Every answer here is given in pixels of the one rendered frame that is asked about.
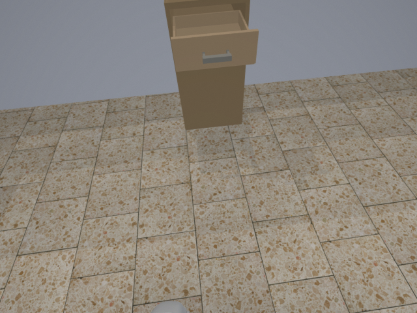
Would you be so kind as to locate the handle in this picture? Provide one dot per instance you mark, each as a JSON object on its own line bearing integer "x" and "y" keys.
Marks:
{"x": 217, "y": 58}

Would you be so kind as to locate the cabinet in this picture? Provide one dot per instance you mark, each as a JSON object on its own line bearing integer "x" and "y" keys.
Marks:
{"x": 210, "y": 97}

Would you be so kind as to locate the drawer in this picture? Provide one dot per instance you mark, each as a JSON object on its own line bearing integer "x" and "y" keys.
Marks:
{"x": 212, "y": 33}

